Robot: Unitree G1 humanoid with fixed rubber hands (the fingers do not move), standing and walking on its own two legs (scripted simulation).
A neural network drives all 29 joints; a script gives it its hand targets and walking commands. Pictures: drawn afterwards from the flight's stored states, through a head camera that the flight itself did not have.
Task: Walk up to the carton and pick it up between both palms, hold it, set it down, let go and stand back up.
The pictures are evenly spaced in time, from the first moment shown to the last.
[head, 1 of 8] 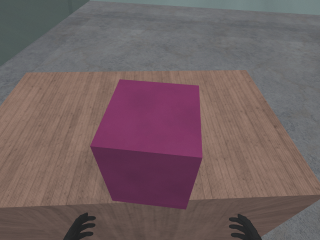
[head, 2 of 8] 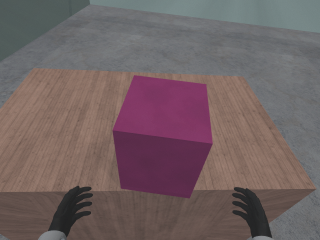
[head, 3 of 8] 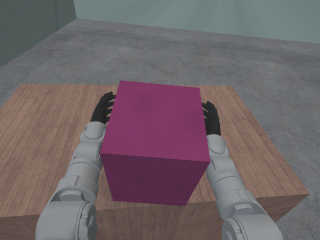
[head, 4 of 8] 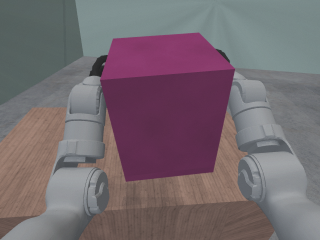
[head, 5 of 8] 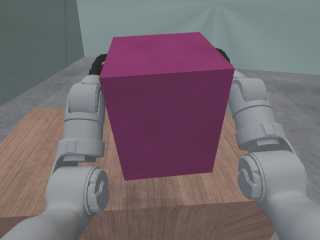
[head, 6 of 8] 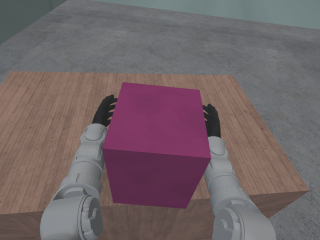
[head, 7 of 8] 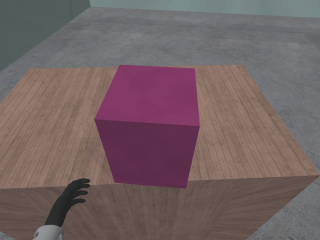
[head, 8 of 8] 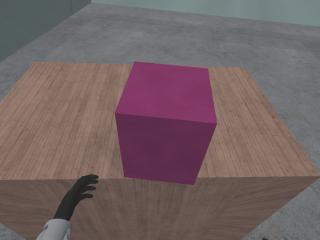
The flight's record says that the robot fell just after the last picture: no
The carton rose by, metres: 0.22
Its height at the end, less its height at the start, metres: +0.00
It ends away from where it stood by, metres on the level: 0.01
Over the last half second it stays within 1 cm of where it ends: yes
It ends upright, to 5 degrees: yes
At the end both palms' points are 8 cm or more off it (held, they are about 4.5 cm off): yes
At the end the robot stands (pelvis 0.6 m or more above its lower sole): yes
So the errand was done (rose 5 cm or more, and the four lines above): yes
